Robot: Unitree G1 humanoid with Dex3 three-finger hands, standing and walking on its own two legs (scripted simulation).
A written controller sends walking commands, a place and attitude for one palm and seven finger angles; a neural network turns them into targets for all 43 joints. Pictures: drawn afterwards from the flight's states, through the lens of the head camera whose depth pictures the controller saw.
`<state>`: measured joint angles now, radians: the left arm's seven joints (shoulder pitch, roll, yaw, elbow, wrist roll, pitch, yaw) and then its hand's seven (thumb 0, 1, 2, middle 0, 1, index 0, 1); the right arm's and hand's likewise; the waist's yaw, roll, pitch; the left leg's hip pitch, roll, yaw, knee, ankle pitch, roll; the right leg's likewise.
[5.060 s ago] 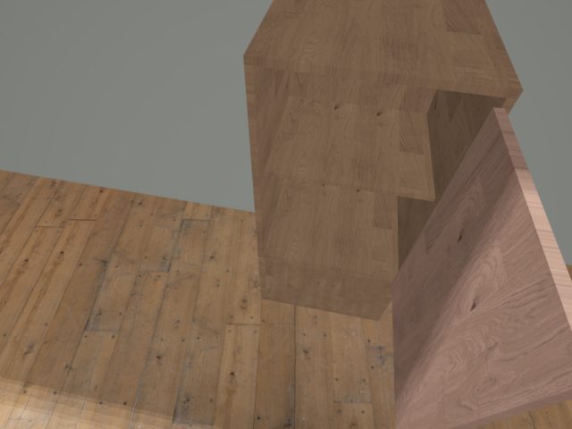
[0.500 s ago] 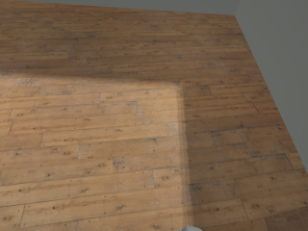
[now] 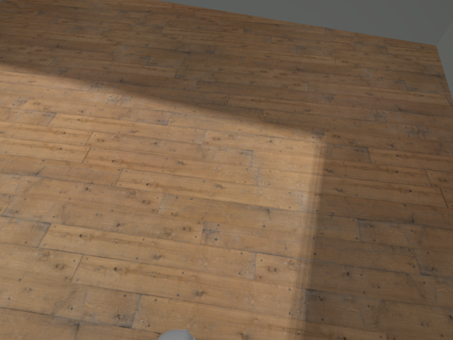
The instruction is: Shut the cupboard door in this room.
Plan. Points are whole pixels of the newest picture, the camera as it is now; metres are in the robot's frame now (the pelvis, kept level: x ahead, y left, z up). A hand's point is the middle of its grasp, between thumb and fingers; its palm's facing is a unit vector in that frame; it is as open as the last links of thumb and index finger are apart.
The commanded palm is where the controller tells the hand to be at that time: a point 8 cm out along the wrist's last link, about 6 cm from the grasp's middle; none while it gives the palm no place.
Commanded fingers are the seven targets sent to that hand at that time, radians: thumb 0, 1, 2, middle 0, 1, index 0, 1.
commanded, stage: turn or walk to find it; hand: left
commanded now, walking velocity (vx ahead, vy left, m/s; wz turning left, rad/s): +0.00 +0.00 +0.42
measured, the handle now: out of the picture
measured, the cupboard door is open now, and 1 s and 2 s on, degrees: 65 65 65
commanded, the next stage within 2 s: none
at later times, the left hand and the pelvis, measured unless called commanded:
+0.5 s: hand out of the picture +0.05 +0.20 -0.15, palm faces +0.20 -0.94 -0.27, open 7.4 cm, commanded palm none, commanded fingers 0.00 0.90 0.90 -0.20 -0.30 -0.20 -0.30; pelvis -0.01 -0.01 +0.00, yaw +11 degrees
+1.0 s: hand out of the picture -0.08 +0.23 -0.18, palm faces +0.43 -0.86 -0.25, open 7.4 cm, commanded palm none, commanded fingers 0.00 0.90 0.90 -0.20 -0.30 -0.20 -0.30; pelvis -0.03 +0.02 +0.00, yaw +24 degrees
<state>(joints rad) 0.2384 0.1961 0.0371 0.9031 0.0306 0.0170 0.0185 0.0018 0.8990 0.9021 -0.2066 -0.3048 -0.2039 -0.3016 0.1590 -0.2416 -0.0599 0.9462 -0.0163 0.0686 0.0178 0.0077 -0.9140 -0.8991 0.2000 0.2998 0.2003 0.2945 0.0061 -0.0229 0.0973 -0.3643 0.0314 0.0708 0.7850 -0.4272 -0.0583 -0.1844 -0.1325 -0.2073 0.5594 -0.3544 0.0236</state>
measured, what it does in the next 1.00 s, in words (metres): steps on the spot, turning left: left foot, then right foot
